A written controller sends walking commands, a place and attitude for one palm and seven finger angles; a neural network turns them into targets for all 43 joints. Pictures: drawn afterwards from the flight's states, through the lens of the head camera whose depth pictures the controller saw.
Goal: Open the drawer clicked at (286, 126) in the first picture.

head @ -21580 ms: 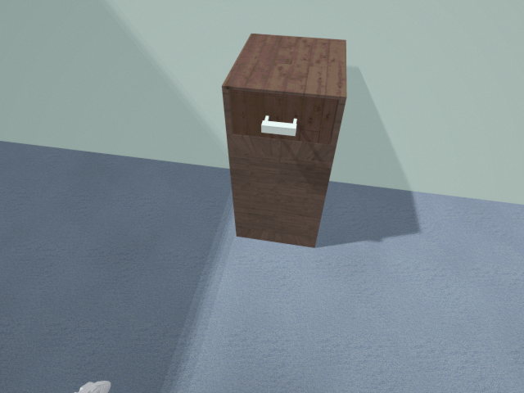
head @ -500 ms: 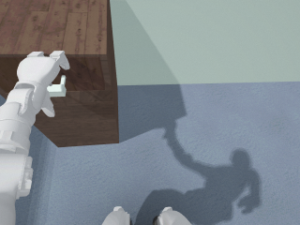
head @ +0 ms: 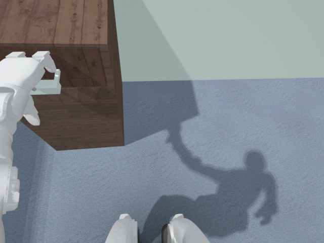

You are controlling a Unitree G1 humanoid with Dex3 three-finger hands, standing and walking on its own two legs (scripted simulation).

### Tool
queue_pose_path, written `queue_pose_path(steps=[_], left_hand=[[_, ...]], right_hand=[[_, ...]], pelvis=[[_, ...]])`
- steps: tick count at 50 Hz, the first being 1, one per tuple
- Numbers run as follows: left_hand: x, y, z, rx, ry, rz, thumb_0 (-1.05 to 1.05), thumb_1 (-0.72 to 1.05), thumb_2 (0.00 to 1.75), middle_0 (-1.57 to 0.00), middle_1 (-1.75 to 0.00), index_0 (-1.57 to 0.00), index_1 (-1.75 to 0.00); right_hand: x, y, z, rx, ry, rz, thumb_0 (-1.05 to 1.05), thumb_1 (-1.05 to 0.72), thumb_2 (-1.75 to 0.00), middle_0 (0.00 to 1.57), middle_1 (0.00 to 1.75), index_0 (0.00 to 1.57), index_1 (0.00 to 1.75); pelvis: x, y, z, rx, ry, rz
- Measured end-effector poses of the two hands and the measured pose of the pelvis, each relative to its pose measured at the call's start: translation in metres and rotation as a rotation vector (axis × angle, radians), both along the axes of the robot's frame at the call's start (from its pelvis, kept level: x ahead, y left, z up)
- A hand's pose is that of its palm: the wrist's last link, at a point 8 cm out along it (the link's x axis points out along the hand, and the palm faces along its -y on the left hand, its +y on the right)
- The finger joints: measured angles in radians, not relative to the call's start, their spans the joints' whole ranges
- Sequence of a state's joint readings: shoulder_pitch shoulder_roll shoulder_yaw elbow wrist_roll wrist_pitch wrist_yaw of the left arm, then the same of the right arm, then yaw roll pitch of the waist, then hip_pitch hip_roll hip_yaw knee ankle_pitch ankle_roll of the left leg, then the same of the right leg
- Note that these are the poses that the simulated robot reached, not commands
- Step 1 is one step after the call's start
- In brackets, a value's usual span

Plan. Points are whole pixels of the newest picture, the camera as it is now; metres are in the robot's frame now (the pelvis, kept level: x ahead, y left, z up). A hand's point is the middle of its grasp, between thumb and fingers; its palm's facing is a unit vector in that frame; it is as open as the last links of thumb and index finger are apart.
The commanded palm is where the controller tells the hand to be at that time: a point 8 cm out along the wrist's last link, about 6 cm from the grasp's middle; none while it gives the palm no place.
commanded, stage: lower the fingers behind the handle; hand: left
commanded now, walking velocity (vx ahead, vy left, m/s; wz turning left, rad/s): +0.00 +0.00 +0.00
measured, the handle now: (38, 80) +0.53 +0.31 -0.02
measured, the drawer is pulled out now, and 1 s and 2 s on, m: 0.00 0.00 0.00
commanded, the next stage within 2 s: lift the fingers back up to retry in 1.18 s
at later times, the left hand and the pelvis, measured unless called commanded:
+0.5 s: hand (27, 91) +0.49 +0.31 +0.00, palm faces -0.14 -0.01 -0.99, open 13.8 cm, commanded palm +0.49 +0.30 +0.03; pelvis -0.01 +0.00 -0.01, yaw -1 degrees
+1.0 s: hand (30, 93) +0.48 +0.31 -0.01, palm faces -0.09 +0.03 -1.00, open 13.9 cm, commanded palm +0.49 +0.29 +0.01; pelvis -0.04 +0.00 -0.04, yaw -1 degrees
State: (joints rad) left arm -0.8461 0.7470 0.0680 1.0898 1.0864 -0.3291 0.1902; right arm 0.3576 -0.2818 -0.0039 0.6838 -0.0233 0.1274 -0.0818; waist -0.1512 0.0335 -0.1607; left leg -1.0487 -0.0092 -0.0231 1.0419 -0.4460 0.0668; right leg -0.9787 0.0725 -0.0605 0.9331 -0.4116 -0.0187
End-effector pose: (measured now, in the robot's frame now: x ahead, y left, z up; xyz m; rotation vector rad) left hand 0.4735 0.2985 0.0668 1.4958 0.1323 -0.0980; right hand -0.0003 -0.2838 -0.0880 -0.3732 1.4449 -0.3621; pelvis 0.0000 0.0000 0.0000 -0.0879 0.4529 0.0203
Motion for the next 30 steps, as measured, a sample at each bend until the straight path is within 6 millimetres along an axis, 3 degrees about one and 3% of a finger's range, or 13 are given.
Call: queue_pose_path(steps=[4, 10, 21, 30], left_hand=[[-0.001, -0.001, -0.009, 0.002, -0.111, -0.002, 0.0, -0.49, 0.3, -0.35, -1.22, -0.32, -1.2], [-0.005, 0.008, -0.02, 0.064, -0.136, 0.117, 0.0, -0.49, 0.3, -0.34, -1.23, -0.33, -1.21], [-0.002, 0.009, -0.01, 0.079, 0.003, 0.155, 0.0, -0.49, 0.3, -0.31, -1.22, -0.32, -1.21], [-0.002, 0.016, -0.014, 0.069, -0.059, 0.087, 0.0, -0.49, 0.3, -0.33, -1.32, -0.33, -1.2]], right_hand=[[0.0, -0.001, -0.013, 0.017, 0.022, 0.015, 0.0, -0.91, -0.9, 0.21, 0.3, 0.2, 0.3], [0.004, 0.009, -0.03, 0.085, 0.026, 0.02, 0.0, -0.91, -0.9, 0.21, 0.3, 0.2, 0.3], [-0.004, 0.018, -0.022, 0.088, -0.018, -0.003, 0.0, -0.91, -0.9, 0.21, 0.3, 0.21, 0.3], [-0.023, 0.006, -0.032, 0.044, 0.027, 0.001, 0.0, -0.91, -0.9, 0.21, 0.3, 0.21, 0.3]], pelvis=[[-0.002, 0.002, -0.01, -0.002, 0.027, -0.013], [-0.01, 0.002, -0.016, 0.001, 0.033, -0.018], [-0.013, 0.0, -0.009, 0.004, 0.01, -0.019], [-0.018, 0.001, -0.027, -0.002, 0.044, -0.021]])
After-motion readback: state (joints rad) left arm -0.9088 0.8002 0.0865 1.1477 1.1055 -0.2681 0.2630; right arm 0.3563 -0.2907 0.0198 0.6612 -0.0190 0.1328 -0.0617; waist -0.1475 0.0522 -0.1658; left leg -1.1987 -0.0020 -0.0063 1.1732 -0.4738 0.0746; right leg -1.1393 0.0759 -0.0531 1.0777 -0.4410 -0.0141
